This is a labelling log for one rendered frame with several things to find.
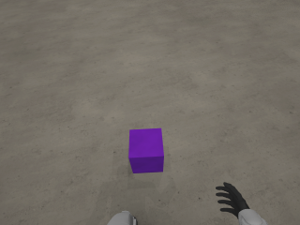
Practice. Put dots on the right robot hand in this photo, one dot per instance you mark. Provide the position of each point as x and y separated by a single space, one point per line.
237 202

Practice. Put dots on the carton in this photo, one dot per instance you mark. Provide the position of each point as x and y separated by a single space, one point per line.
145 150

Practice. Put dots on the robot left thigh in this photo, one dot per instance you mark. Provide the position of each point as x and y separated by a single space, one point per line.
123 219

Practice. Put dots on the right robot forearm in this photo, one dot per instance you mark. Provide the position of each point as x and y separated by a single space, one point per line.
250 217

